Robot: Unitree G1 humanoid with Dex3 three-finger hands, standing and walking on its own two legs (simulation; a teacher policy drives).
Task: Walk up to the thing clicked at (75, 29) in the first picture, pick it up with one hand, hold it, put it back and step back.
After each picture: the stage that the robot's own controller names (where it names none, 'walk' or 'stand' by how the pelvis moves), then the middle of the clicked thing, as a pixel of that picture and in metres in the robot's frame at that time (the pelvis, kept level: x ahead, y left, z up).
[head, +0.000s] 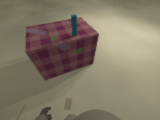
stand; (74, 26) +1.03 +0.25 +0.02
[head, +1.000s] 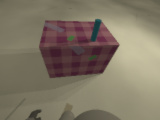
walk; (95, 31) +0.94 -0.02 +0.04
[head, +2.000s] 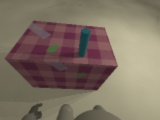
walk; (83, 44) +0.59 +0.09 +0.06
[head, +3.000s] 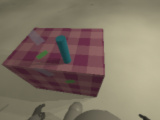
stand; (64, 51) +0.49 +0.24 +0.06
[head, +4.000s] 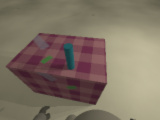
stand; (69, 58) +0.49 +0.20 +0.03
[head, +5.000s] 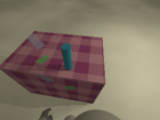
stand; (67, 58) +0.48 +0.19 +0.02
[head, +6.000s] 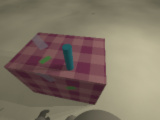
stand; (68, 58) +0.48 +0.20 +0.02
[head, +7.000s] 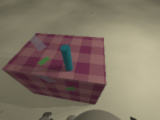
stand; (67, 59) +0.46 +0.22 +0.02
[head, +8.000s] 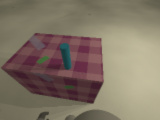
rise first; (66, 57) +0.49 +0.22 +0.02
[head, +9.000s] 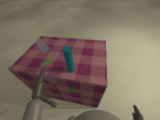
rise first; (69, 60) +0.47 +0.22 +0.03
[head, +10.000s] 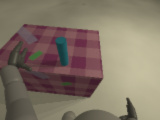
go down; (63, 53) +0.49 +0.20 +0.04
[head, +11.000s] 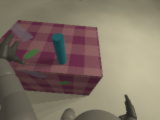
go down; (60, 51) +0.48 +0.20 +0.06
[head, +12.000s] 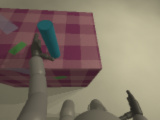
close in; (51, 43) +0.49 +0.21 +0.10
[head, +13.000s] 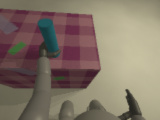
close; (51, 41) +0.50 +0.22 +0.11
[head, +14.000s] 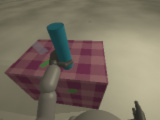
lift; (62, 50) +0.33 +0.17 +0.27
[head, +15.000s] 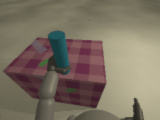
hold; (61, 56) +0.32 +0.17 +0.23
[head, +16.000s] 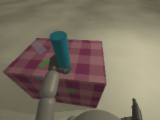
hold; (62, 56) +0.32 +0.17 +0.23
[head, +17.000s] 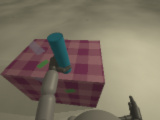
hold; (61, 56) +0.33 +0.17 +0.22
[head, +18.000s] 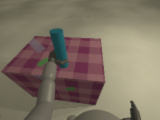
crouch; (60, 50) +0.40 +0.20 +0.19
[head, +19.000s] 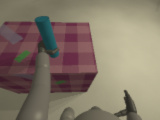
lower; (49, 40) +0.50 +0.22 +0.14
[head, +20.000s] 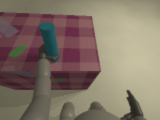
lower; (51, 45) +0.47 +0.22 +0.11
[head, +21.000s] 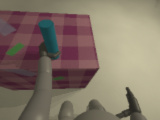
lower; (51, 43) +0.49 +0.20 +0.11
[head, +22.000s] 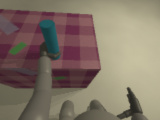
lower; (52, 43) +0.49 +0.21 +0.11
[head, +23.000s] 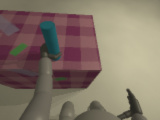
lower; (52, 44) +0.48 +0.21 +0.10
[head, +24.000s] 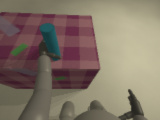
withdraw; (52, 45) +0.48 +0.21 +0.10
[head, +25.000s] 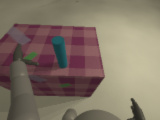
sink last; (61, 54) +0.45 +0.19 +0.08
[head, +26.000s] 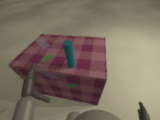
stand; (69, 55) +0.50 +0.21 +0.07
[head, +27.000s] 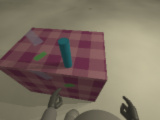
stand; (66, 54) +0.46 +0.20 +0.08
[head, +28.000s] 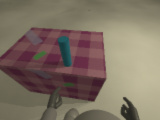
stand; (65, 53) +0.47 +0.21 +0.09
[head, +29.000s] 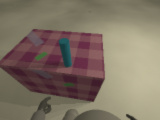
stand; (66, 54) +0.47 +0.22 +0.07
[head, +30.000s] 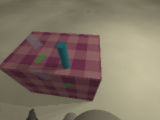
stand; (64, 57) +0.47 +0.25 +0.03
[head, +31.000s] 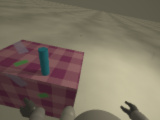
walk; (44, 62) +0.38 +0.46 +0.06
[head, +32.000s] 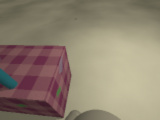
stand; (1, 77) +0.22 +0.65 +0.04
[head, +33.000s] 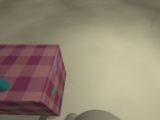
stand; out of the picture +0.22 +0.67 +0.03
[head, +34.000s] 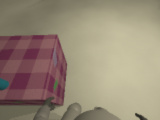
walk; out of the picture +0.21 +0.64 +0.03
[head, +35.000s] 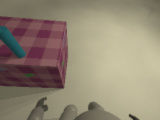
walk; (12, 44) +0.45 +0.60 +0.04
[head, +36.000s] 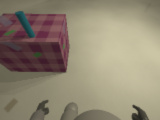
stand; (26, 25) +0.75 +0.70 +0.05
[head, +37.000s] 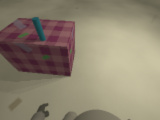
stand; (39, 30) +0.80 +0.61 +0.04
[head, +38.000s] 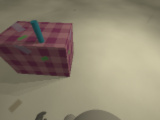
stand; (38, 32) +0.83 +0.62 +0.02
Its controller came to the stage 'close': yes
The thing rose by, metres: 0.22
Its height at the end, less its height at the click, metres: +0.00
